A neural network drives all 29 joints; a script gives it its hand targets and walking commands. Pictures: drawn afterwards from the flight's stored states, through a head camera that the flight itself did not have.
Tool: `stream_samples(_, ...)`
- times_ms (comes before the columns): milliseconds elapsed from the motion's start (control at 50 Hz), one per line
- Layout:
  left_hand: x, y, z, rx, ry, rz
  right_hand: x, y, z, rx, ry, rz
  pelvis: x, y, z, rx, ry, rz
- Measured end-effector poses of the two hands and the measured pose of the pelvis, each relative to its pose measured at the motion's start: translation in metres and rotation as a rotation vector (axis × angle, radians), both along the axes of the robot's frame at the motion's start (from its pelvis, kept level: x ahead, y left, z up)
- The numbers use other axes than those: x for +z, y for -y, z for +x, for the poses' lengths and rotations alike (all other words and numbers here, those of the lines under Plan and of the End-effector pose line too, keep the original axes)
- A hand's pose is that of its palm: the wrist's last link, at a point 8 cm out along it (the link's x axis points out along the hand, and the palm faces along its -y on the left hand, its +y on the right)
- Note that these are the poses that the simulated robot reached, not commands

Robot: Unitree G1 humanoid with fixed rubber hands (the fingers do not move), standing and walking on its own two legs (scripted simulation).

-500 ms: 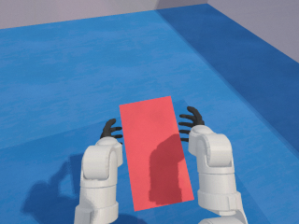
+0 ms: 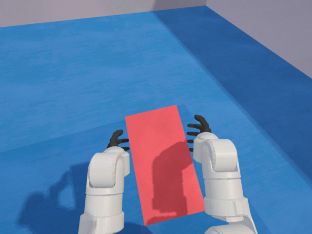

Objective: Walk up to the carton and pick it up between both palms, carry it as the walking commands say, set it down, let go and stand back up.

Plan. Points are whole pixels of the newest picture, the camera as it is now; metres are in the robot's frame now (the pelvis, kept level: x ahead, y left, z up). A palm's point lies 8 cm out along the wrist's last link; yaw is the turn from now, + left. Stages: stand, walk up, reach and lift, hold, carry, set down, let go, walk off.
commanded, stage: carry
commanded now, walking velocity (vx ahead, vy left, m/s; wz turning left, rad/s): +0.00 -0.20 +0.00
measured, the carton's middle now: (162, 162) +0.34 +0.00 -0.04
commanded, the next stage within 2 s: none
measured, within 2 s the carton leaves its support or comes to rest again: neither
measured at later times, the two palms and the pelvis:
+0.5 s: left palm (174, 182) +0.24 -0.01 +0.06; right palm (273, 168) +0.27 -0.23 +0.09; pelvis -0.06 -0.14 +0.00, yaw -1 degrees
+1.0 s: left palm (249, 224) +0.16 -0.16 +0.06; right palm out of the picture +0.19 -0.38 +0.09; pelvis -0.13 -0.28 -0.01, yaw +0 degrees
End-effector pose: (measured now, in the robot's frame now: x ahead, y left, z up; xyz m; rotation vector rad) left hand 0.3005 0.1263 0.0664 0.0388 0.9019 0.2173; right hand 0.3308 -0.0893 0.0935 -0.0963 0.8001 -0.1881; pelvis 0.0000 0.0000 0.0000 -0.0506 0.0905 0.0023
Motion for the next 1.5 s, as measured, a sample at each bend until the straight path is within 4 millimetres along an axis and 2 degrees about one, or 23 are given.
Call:
stream_samples(120,0.008,0.045,-0.007,0.031,0.065,0.040,-0.005,0.048,-0.007,0.026,0.061,0.072,-0.012,0.048,-0.013,0.000,-0.008,0.008)
stream_samples(240,0.000,0.090,-0.021,-0.054,0.004,0.051,-0.020,0.097,-0.038,-0.030,0.000,0.092,-0.011,0.075,-0.024,0.017,-0.004,0.038)
stream_samples(340,-0.010,0.111,-0.030,-0.081,0.021,0.009,-0.016,0.115,-0.051,-0.064,0.017,0.020,-0.019,0.093,-0.036,0.015,0.002,0.032)
stream_samples(400,-0.013,0.120,-0.042,-0.069,0.014,-0.007,-0.012,0.123,-0.056,-0.037,0.004,-0.003,-0.013,0.108,-0.043,-0.001,0.008,0.032)
stream_samples(520,0.001,0.146,-0.061,-0.019,0.020,-0.001,0.001,0.148,-0.065,-0.001,0.009,0.010,-0.001,0.143,-0.061,-0.013,0.007,-0.002)
stream_samples(640,0.015,0.190,-0.073,0.029,0.088,0.035,0.003,0.193,-0.076,0.027,0.077,0.064,-0.011,0.192,-0.077,-0.012,0.005,0.008)
stream_samples(740,0.010,0.234,-0.091,-0.039,0.036,0.074,-0.013,0.241,-0.105,-0.016,0.027,0.103,-0.011,0.220,-0.091,0.005,0.015,0.040)
stream_samples(820,0.004,0.261,-0.101,-0.083,0.013,0.051,-0.015,0.266,-0.125,-0.068,0.007,0.056,-0.013,0.238,-0.103,0.011,0.019,0.043)
stream_samples(900,-0.005,0.275,-0.112,-0.083,0.029,0.012,-0.009,0.277,-0.133,-0.086,0.024,0.010,-0.020,0.255,-0.117,0.016,0.016,0.029)
stream_samples(960,-0.010,0.281,-0.126,-0.059,0.029,-0.015,-0.006,0.282,-0.139,-0.051,0.019,-0.017,-0.018,0.270,-0.126,0.008,0.025,0.045)
stream_samples(1100,0.002,0.307,-0.155,0.002,0.006,0.008,0.000,0.308,-0.156,0.010,-0.005,-0.006,-0.002,0.308,-0.149,-0.007,0.024,0.008)
stream_samples(1220,0.013,0.353,-0.166,0.049,0.069,0.035,-0.002,0.355,-0.168,0.025,0.055,0.062,-0.012,0.357,-0.170,-0.008,0.014,0.005)
stream_samples(1300,0.010,0.392,-0.179,-0.009,0.041,0.078,-0.014,0.397,-0.191,-0.012,0.027,0.107,-0.012,0.381,-0.184,0.005,0.013,0.033)
stream_samples(1360,0.004,0.415,-0.188,-0.059,0.008,0.071,-0.021,0.421,-0.210,-0.049,-0.005,0.094,-0.012,0.395,-0.192,0.010,0.013,0.043)
stream_samples(1420,-0.003,0.432,-0.196,-0.091,0.001,0.038,-0.021,0.437,-0.222,-0.085,-0.012,0.047,-0.015,0.407,-0.202,0.015,0.009,0.038)
stream_samples(1500,-0.011,0.444,-0.210,-0.075,0.018,0.002,-0.014,0.446,-0.230,-0.076,0.003,0.002,-0.019,0.426,-0.215,0.013,0.014,0.051)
